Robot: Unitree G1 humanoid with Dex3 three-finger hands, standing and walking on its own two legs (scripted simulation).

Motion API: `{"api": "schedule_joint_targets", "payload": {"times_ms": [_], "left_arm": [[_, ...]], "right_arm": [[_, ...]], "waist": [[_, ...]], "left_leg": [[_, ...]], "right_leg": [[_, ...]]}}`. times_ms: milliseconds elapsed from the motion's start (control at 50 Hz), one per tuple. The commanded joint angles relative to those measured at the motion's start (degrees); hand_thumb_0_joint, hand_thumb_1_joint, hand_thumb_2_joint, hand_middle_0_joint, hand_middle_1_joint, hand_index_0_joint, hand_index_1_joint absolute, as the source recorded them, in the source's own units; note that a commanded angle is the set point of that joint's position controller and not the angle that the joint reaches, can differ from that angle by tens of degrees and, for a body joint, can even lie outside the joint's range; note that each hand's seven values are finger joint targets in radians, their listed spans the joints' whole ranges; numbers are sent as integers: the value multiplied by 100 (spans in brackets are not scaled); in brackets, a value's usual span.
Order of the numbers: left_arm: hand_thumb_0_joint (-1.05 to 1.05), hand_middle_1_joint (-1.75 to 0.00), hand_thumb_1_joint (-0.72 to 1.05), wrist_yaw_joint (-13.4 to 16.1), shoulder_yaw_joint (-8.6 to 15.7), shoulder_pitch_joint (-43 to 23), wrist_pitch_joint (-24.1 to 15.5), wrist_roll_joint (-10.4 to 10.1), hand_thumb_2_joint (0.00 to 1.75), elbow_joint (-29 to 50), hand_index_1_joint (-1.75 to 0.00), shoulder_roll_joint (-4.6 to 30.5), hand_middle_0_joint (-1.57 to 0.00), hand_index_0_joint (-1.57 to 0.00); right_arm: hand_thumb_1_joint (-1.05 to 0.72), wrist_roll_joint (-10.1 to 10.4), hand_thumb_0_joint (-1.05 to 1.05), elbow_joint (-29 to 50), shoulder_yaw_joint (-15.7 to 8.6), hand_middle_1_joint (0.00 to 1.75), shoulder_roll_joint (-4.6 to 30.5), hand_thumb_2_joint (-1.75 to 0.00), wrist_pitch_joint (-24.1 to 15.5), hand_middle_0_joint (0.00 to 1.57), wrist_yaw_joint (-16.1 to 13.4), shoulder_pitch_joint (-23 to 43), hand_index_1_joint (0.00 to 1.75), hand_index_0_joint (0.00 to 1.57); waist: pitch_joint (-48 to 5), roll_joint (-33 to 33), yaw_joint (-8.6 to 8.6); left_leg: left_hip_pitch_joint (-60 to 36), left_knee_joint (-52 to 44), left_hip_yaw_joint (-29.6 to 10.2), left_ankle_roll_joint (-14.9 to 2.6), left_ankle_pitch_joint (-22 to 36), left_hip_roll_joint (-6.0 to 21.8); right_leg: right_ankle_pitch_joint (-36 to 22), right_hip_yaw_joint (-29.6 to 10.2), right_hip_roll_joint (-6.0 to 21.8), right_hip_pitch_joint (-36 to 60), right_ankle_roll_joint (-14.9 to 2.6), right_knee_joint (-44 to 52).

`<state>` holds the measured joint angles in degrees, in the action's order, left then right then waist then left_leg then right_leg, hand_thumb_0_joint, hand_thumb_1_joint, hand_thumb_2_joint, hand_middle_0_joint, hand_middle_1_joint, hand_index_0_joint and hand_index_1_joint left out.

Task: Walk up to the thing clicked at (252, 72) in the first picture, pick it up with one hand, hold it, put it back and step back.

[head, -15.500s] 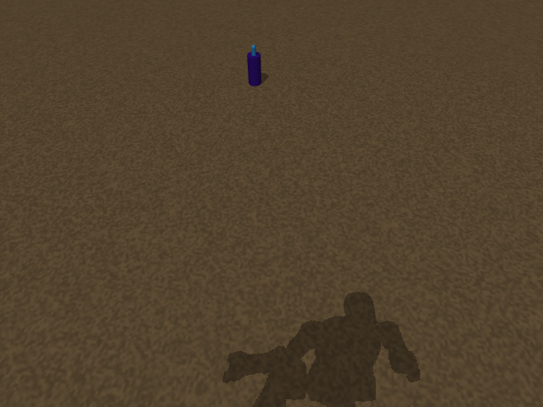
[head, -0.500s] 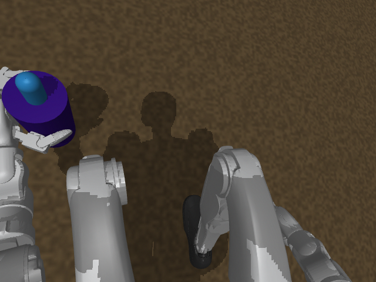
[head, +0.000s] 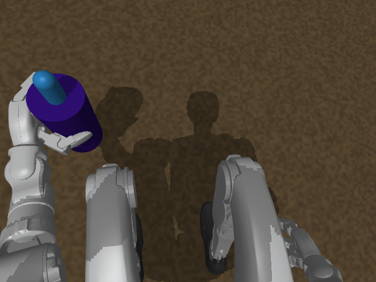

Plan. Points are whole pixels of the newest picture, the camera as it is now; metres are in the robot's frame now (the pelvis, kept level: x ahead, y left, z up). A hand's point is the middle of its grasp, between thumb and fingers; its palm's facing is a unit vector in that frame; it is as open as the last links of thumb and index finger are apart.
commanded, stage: settle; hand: left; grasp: from the side
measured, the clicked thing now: (68, 113) +0.42 +0.23 -0.05
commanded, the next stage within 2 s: lift in 0.62 s
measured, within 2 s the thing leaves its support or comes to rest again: neither
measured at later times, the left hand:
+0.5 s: hand (56, 104) +0.42 +0.24 -0.01, palm faces +0.13 -0.99 -0.06, open 11.7 cm
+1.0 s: hand (53, 100) +0.42 +0.23 +0.02, palm faces +0.10 -0.99 -0.06, open 11.7 cm
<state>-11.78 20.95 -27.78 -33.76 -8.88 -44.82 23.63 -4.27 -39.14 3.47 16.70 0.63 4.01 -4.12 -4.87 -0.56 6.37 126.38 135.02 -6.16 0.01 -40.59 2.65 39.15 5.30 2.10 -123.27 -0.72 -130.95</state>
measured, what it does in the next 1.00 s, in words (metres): rises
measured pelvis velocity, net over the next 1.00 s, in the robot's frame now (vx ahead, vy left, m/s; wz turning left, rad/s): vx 0.00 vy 0.00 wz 0.04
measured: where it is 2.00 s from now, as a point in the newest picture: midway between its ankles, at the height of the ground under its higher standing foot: (174, 256)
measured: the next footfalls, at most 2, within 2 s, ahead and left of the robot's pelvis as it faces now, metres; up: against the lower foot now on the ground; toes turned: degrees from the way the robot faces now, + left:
none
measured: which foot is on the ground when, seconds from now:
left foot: down 0.00-1.00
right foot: down 0.00-1.00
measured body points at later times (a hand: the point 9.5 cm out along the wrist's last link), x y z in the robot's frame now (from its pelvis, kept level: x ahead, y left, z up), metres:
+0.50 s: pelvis +0.00 +0.00 +0.03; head +0.21 +0.05 +0.43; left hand +0.41 +0.29 -0.01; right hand +0.15 -0.26 -0.10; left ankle +0.08 +0.13 -0.32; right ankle +0.10 -0.12 -0.32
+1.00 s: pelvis +0.00 +0.00 +0.05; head +0.21 +0.04 +0.45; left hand +0.41 +0.28 +0.02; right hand +0.14 -0.27 -0.08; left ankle +0.08 +0.13 -0.32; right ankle +0.10 -0.12 -0.32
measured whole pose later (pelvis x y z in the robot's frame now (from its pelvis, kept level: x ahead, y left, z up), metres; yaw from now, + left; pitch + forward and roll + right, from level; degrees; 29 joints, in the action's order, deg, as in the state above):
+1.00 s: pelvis +0.00 +0.00 +0.05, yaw +2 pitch +34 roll -4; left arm -13.5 21.1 -28.4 -30.7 -8.8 -43.2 20.7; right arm -2.6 -38.9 0.6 16.0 -1.7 2.2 -6.5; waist -8.1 0.6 5.9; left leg 119.1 125.2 -3.3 -0.1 -40.1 2.5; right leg 39.4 3.1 2.3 -117.2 -0.6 -122.9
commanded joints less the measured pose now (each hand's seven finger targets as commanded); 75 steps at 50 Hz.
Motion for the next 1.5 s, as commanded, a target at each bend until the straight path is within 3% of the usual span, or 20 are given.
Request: {"api": "schedule_joint_targets", "payload": {"times_ms": [0, 100, 140, 240, 280, 320, 380, 420, 460, 700, 940, 980, 1040, 1140, 1240, 1320, 1360, 1380, 1420, 1480], "left_arm": [[0, -138, -3, -25, 433, -2008, -660, -284, 124, 1781, -141, 1304, -126, -125], [0, -136, -4, -45, 529, -1984, -577, -223, 125, 1845, -140, 1374, -125, -124], [0, -136, -2, -57, 408, -1802, -517, -256, 125, 1467, -139, 1024, -124, -123], [0, -138, -4, 0, 590, -2002, -539, -210, 127, 1798, -141, 1279, -126, -124], [0, -137, -3, -29, 362, -1992, -499, -193, 127, 1494, -140, 976, -125, -123], [0, -137, -5, -9, 501, -2266, -554, -138, 127, 1963, -140, 1304, -125, -123], [0, -137, -6, -37, 268, -2059, -468, -180, 127, 1449, -140, 880, -124, -123], [0, -136, -6, 14, 577, -2380, -539, -192, 127, 1827, -140, 1272, -124, -122], [0, -135, -4, -9, 409, -2349, -535, -167, 127, 1810, -138, 1167, -122, -121], [0, -134, 0, 22, 422, -2385, -553, -115, 129, 1334, -138, 1096, -121, -120], [0, -138, -7, -193, 507, -2093, -427, -349, 120, 2122, -139, 1270, -124, -126], [0, -138, -7, -217, 313, -1893, -329, -419, 121, 2091, -138, 944, -124, -125], [0, -139, -4, -85, 465, -1970, -242, -427, 122, 2735, -139, 1177, -124, -126], [0, -138, -4, -24, 159, -1297, 34, -413, 123, 2573, -138, 729, -122, -123], [0, -139, 0, 146, 204, -1453, 226, -487, 123, 3847, -139, 985, -124, -126], [0, -137, 1, 263, -146, -581, 533, -543, 123, 3303, -137, 297, -120, -122], [0, -137, 0, 350, 29, -903, 519, -464, 123, 4095, -137, 713, -120, -122], [0, -137, -3, 354, -202, -766, 562, -439, 122, 4143, -137, 566, -120, -122], [0, -137, -2, 430, -118, -630, 658, -403, 122, 4510, -137, 751, -120, -122], [0, -136, -2, 511, -419, -268, 830, -499, 121, 4370, -135, 249, -119, -121]], "right_arm": [[-92, 53, 0, 339, -503, 30, 1195, -91, -157, 20, -142, -630, 30, 20], [-91, 56, 0, 321, -564, 30, 1174, -91, -180, 20, -162, -694, 30, 20], [-91, 74, 0, 343, -569, 30, 1153, -91, -198, 20, -162, -658, 30, 20], [-92, 59, 0, 339, -610, 30, 1118, -91, -218, 20, -178, -762, 30, 20], [-91, 76, 0, 354, -611, 30, 1115, -91, -238, 20, -179, -697, 30, 20], [-92, 53, 0, 329, -636, 30, 1108, -91, -226, 20, -200, -748, 30, 20], [-92, 81, 0, 358, -641, 30, 1091, -91, -274, 20, -194, -687, 30, 20], [-91, 70, 0, 300, -659, 30, 1102, -91, -284, 20, -211, -785, 30, 20], [-91, 75, 0, 319, -643, 30, 1073, -91, -285, 20, -206, -796, 30, 20], [-91, 106, 0, 305, -628, 30, 1065, -91, -309, 20, -221, -813, 30, 20], [-94, 221, 0, 384, -713, 30, 1063, -91, -378, 20, -295, -926, 30, 20], [-94, 257, 0, 487, -699, 30, 1025, -91, -406, 20, -306, -871, 30, 20], [-93, 299, 0, 525, -752, 30, 995, -91, -413, 20, -345, -949, 30, 20], [-92, 394, 0, 596, -775, 30, 953, -90, -428, 20, -407, -855, 30, 20], [-92, 472, 0, 709, -799, 30, 869, -90, -441, 20, -476, -901, 30, 20], [-91, 556, 0, 733, -789, 30, 821, -90, -483, 20, -514, -792, 30, 20], [-91, 571, 0, 791, -808, 30, 807, -90, -479, 20, -544, -825, 30, 20], [-91, 583, 0, 826, -788, 30, 779, -90, -458, 20, -553, -805, 30, 20], [-91, 599, 0, 823, -795, 30, 751, -90, -469, 20, -588, -830, 30, 20], [-91, 633, 0, 826, -745, 30, 681, -90, -515, 20, -611, -849, 30, 20]], "waist": [[-4156, 1092, -52], [-4354, 1219, -142], [-4078, 1062, -47], [-4416, 1091, -154], [-4092, 1042, -37], [-4391, 1245, -110], [-4084, 990, 4], [-4376, 1073, -90], [-4350, 1124, -55], [-4111, 1079, -42], [-4633, 941, -173], [-4534, 915, -115], [-4780, 999, -256], [-4322, 867, -217], [-4724, 1004, -348], [-4094, 593, -257], [-4358, 800, -403], [-4355, 928, -353], [-4355, 960, -431], [-4123, 756, -317]], "left_leg": [[-2671, -1692, 303, -144, 1032, -169], [-3063, -1824, 291, -124, 1396, -160], [-2948, -1896, 283, -140, 1211, -167], [-3113, -1949, 328, -145, 1398, -174], [-3088, -2044, 291, -130, 1229, -168], [-3287, -2064, 322, -119, 1284, -169], [-3149, -2124, 323, -147, 1058, -189], [-3275, -2122, 335, -142, 1124, -191], [-3296, -2175, 333, -133, 1169, -199], [-3343, -2388, 304, -123, 923, -214], [-3634, -2554, 410, -174, 1185, -223], [-3616, -2663, 407, -178, 1207, -228], [-3882, -2861, 399, -171, 1187, -219], [-4049, -3220, 327, -175, 1051, -209], [-4649, -3592, 362, -163, 1205, -193], [-4784, -3943, 257, -176, 1149, -180], [-5142, -4098, 274, -162, 1245, -172], [-5422, -4263, 217, -131, 1329, -163], [-5700, -4472, 242, -118, 1413, -162], [-6023, -4758, 163, -117, 1574, -154]], "right_leg": [[-1178, -48, -258, 2335, -146, 1473], [-1405, -61, -251, 2314, -169, 1502], [-1254, -45, -248, 2253, -163, 1593], [-1392, -95, -238, 2544, -152, 1645], [-1217, -68, -235, 2236, -174, 1681], [-1284, -106, -228, 2386, -178, 1722], [-1101, -115, -222, 2284, -168, 1824], [-1161, -130, -218, 2411, -165, 1849], [-1182, -134, -209, 2444, -175, 1837], [-956, -122, -201, 2272, -197, 1940], [-1174, -264, -208, 2957, -158, 2299], [-1187, -278, -192, 3026, -161, 2382], [-1132, -314, -204, 3238, -166, 2595], [-1030, -305, -214, 3210, -181, 2900], [-1177, -404, -199, 3887, -149, 3360], [-1185, -342, -221, 3989, -134, 3709], [-1257, -373, -213, 4219, -148, 3868], [-1311, -350, -199, 4270, -152, 3925], [-1395, -377, -208, 4583, -137, 4168], [-1563, -319, -227, 4823, -111, 4461]]}}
